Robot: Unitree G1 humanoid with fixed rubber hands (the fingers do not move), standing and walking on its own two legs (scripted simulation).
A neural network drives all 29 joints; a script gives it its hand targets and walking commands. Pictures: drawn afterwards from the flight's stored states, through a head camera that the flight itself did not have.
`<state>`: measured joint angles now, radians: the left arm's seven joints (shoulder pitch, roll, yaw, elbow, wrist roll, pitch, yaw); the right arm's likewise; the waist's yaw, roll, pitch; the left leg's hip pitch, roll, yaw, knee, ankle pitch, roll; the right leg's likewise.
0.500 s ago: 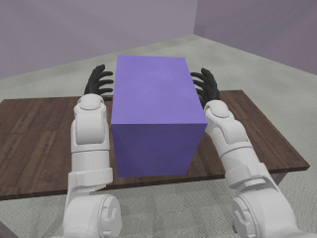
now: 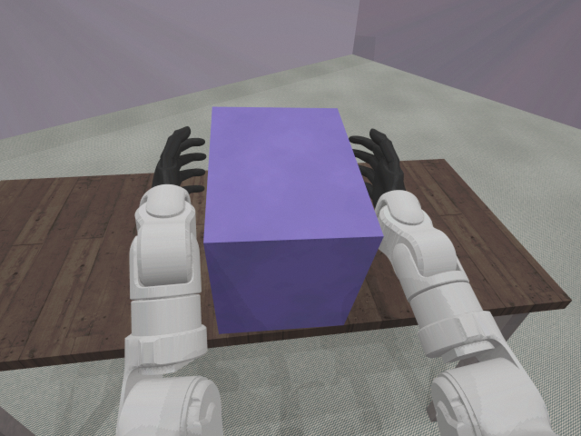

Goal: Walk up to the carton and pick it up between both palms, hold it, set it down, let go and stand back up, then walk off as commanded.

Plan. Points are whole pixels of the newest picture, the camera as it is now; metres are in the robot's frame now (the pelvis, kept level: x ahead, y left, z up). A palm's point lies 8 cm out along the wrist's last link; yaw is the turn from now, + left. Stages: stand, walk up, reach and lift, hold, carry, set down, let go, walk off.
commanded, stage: hold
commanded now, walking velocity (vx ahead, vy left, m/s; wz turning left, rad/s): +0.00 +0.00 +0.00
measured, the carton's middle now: (279, 218) +0.38 +0.01 +0.15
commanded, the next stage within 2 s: none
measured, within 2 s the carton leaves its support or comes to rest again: neither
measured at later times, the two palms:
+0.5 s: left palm (167, 182) +0.36 +0.14 +0.23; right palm (384, 185) +0.36 -0.13 +0.21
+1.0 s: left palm (170, 184) +0.35 +0.14 +0.23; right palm (387, 186) +0.36 -0.13 +0.21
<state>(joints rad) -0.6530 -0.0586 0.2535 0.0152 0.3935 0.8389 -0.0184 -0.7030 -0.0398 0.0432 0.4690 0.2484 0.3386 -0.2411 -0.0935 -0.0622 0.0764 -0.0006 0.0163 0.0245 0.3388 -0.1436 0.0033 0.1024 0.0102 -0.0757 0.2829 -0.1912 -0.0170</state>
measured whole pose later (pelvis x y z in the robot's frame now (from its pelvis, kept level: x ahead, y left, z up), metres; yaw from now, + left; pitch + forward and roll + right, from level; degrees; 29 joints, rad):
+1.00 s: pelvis +0.00 +0.00 +0.00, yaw +0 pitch -12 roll +0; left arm -0.68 -0.07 0.28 0.03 0.41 0.84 -0.04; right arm -0.72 -0.03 0.02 0.49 0.22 0.35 -0.23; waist -0.09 -0.06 0.08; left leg 0.02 0.01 0.02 0.32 -0.13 0.00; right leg 0.12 0.01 -0.08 0.28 -0.19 -0.02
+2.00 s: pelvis -0.01 -0.01 +0.00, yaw +1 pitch -11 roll +0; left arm -0.73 -0.06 0.30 0.07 0.43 0.84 -0.06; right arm -0.76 -0.01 -0.01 0.53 0.19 0.34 -0.22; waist -0.09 -0.07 0.08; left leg 0.01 0.01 0.01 0.31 -0.11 0.00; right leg 0.10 0.01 -0.08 0.29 -0.19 -0.03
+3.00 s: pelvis +0.02 -0.02 +0.00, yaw +1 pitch -10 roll +0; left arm -0.56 -0.12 0.30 0.13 0.42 0.54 0.00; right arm -0.68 0.02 -0.02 0.67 0.06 -0.06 -0.19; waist -0.05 -0.07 0.13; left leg 0.03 0.02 0.01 0.29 -0.14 -0.03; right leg 0.12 0.02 -0.10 0.27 -0.22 -0.05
